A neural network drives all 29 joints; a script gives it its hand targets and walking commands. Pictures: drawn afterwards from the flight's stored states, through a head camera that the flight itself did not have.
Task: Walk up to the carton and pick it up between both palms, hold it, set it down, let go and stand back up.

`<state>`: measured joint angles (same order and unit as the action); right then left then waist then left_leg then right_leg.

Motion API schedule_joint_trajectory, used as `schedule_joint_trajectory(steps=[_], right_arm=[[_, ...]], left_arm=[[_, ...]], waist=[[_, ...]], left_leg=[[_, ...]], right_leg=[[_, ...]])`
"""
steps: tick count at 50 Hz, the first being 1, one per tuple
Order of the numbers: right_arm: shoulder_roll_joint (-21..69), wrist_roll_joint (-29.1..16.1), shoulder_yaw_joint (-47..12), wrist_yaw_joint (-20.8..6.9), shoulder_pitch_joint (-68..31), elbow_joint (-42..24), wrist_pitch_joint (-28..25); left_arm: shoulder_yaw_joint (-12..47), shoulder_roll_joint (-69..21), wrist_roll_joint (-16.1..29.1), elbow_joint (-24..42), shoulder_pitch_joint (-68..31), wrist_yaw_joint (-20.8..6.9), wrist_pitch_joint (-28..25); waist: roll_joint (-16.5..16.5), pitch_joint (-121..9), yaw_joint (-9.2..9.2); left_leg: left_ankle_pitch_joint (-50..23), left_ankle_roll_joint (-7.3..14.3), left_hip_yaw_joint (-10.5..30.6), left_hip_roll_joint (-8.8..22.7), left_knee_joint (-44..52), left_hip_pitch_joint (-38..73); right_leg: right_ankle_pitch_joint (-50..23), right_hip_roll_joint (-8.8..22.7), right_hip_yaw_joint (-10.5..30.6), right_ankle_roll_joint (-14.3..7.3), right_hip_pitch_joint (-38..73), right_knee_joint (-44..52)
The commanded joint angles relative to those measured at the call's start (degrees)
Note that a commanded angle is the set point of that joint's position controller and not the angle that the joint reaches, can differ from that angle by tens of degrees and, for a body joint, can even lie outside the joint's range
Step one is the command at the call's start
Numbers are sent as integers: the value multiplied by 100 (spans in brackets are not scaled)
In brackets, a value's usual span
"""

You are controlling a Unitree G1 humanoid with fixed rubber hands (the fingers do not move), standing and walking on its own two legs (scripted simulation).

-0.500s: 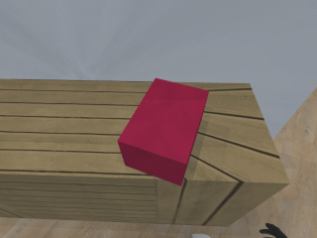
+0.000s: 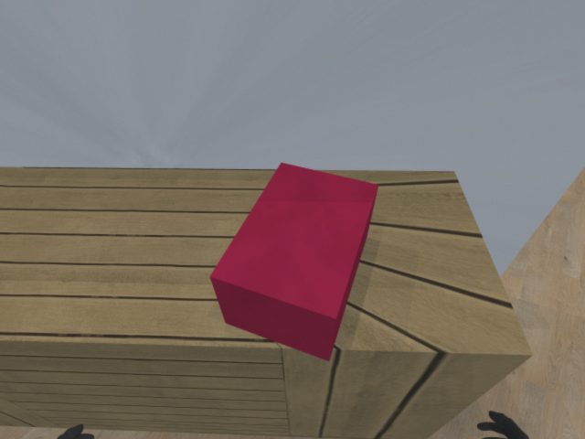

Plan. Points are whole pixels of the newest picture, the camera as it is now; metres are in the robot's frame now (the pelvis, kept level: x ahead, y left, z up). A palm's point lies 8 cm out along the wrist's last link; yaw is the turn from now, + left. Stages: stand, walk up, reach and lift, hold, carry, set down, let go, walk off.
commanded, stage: walk up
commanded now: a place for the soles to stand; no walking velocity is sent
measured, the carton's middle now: (303, 253) +0.42 -0.02 -0.02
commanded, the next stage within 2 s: reach and lift in 1.00 s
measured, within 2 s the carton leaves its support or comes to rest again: neither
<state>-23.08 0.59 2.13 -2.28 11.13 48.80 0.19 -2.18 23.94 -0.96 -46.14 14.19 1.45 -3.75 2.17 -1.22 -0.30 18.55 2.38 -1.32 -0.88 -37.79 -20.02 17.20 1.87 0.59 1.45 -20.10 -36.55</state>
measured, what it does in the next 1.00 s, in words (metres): stands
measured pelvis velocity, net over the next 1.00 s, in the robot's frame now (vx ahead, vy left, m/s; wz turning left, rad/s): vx -0.02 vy -0.01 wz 0.00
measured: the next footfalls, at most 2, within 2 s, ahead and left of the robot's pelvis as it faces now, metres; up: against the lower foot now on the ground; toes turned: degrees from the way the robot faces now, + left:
none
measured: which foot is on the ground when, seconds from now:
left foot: down 0.00-1.00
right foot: down 0.00-1.00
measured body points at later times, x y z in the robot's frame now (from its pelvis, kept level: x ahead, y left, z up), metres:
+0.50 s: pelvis -0.01 -0.01 +0.00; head +0.00 -0.02 +0.45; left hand +0.10 +0.32 -0.08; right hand +0.10 -0.32 -0.11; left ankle +0.02 +0.10 -0.72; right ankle +0.02 -0.14 -0.72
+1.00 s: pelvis -0.02 -0.01 +0.00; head +0.00 -0.03 +0.45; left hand +0.09 +0.32 -0.08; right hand +0.09 -0.32 -0.12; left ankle +0.02 +0.10 -0.72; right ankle +0.02 -0.14 -0.72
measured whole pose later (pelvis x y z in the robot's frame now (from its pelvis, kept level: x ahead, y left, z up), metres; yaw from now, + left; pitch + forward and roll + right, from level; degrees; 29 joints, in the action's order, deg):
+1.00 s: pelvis -0.02 -0.01 +0.00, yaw +0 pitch -1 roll +1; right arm -23.1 0.6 2.1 -2.1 11.1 49.3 0.2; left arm -2.2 23.9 -1.0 -47.2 12.8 0.9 -2.6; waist 2.0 2.0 -0.3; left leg 16.0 1.6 -1.3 -0.9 -35.7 -19.0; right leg 15.7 1.9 0.6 1.3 -20.1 -36.5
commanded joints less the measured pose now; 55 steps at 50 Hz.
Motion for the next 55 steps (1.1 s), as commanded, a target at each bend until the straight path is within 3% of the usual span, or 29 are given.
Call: schedule_joint_trajectory(steps=[1, 2, 3, 7, 9, 11, 13, 15, 26, 30, 34, 37, 40, 44, 49, 50, 51, 52, 53, 55], right_arm=[[-1107, 48, 278, 34, -512, -220, -174], [-1051, 66, 267, 12, -474, -238, -176], [-1080, 75, 276, 17, -458, -242, -176], [-1111, 81, 273, 13, -395, -229, -194], [-1035, 25, 208, 80, -490, -197, -203], [-1034, 9, 192, 113, -442, -192, -204], [-1062, 5, 215, 119, -461, -191, -168], [-1080, 13, 223, 130, -514, -202, -146], [-1068, 51, 227, 88, -566, -185, -130], [-1030, 68, 233, 63, -556, -182, -134], [-1023, 60, 231, 67, -543, -167, -134], [-1055, 65, 247, 64, -505, -132, -114], [-1031, 43, 243, 63, -457, -111, -124], [-1048, 56, 229, 66, -541, -126, -133], [-997, 41, 200, 77, -562, -140, -138], [-1025, 38, 212, 85, -544, -167, -137], [27, 821, 810, 36, -1683, 471, -1234], [-729, 705, 986, -132, -1349, 494, -1400], [-909, 776, 1114, -174, -1318, 370, -1405], [-927, 787, 1126, -169, -1187, 97, -1391]], left_arm=[[-182, 1109, 33, -104, -110, 64, -95], [-218, 1161, 38, -81, -157, 51, -112], [-197, 1142, 42, -55, -203, 39, -107], [-195, 1111, 39, -48, -267, 48, -107], [-181, 1102, 84, -69, -279, 35, -80], [-175, 1064, 99, -92, -235, 52, -67], [-199, 1117, 93, -77, -275, 59, -45], [-171, 1086, 98, -109, -368, 58, -1], [-185, 1091, 30, -136, -366, 7, 29], [-214, 1095, 11, -111, -425, -12, 32], [-184, 1067, 22, -139, -387, -17, -1], [-210, 1170, 24, -100, -397, -18, 22], [-192, 1136, 3, -117, -413, -17, 7], [-203, 1099, 54, -86, -394, -19, 29], [-192, 1034, 37, -84, -420, -23, 27], [-203, 1047, 33, -85, -421, -17, 27], [-181, 578, -113, 1019, -2275, -14, 1138], [-221, 399, -101, 1394, -2002, 75, 1709], [-247, 295, -212, 1714, -1990, 79, 1973], [-251, 282, -338, 2144, -2062, 65, 2278]], waist=[[-343, 33, 68], [-220, -74, 101], [-276, -10, 129], [-306, -156, 143], [-330, -186, 87], [-289, -402, 89], [-459, -477, 100], [-351, -234, 87], [-452, 90, 86], [-297, 51, 126], [-507, 30, 78], [-405, 79, 84], [-652, 11, 117], [-335, -99, 34], [-471, -141, 42], [-364, -108, 70], [-278, 494, 210], [-95, 725, 322], [-168, 505, 377], [41, 178, 388]], left_leg=[[74, 231, 942, 760, 1102, 97], [44, 189, 870, 724, 1034, 190], [245, 180, 824, 669, 1043, 208], [-174, 248, 890, 716, 1055, 393], [-1447, 241, 798, 785, 846, 602], [-1754, 223, 710, 757, 733, 779], [-1438, 204, 658, 716, 769, 808], [-1216, 195, 730, 733, 878, 679], [17, 199, 851, 716, 1178, 307], [124, 184, 902, 719, 1244, 391], [56, 215, 864, 709, 1182, 381], [58, 168, 819, 659, 1134, 330], [-62, 131, 765, 631, 1071, 486], [-270, 202, 838, 732, 1185, 488], [-311, 210, 831, 759, 1193, 452], [-274, 211, 822, 760, 1176, 469], [1549, -163, -131, 383, 764, -838], [1957, -15, -38, 640, 664, -1235], [1928, 59, -114, 628, 544, -1307], [1582, 35, -75, 676, 524, -1392]], right_leg=[[-153, 423, 681, -652, 351, 802], [-12, 473, 747, -657, 306, 818], [-51, 451, 712, -647, 233, 825], [-387, 390, 577, -625, 260, 699], [-1562, 398, 552, -558, 355, 525], [-1851, 443, 562, -550, 476, 531], [-1690, 464, 582, -566, 517, 520], [-1460, 425, 595, -558, 386, 556], [-270, 429, 740, -581, 256, 977], [22, 376, 645, -565, 143, 891], [-170, 428, 785, -590, 202, 1034], [-118, 482, 799, -583, 239, 1032], [-158, 510, 879, -619, 205, 1082], [-452, 407, 705, -550, 337, 867], [-379, 384, 671, -558, 373, 897], [-380, 413, 654, -548, 347, 894], [1057, -411, -470, -435, 165, -71], [1017, -212, -463, -664, 445, -493], [842, -240, -491, -685, 591, -662], [368, -332, -535, -662, 968, -746]])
